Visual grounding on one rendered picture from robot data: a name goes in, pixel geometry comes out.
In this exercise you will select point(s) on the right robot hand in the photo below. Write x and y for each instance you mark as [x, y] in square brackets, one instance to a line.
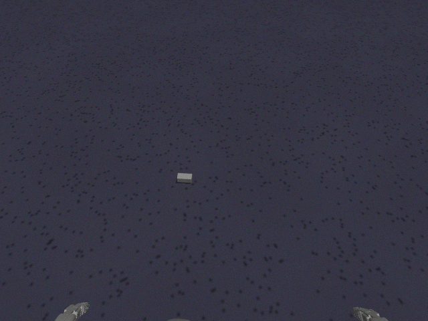
[367, 315]

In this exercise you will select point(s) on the small box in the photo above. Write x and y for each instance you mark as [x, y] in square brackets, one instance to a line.
[184, 178]

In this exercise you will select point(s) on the left robot hand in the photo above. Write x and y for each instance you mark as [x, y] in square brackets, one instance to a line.
[73, 312]

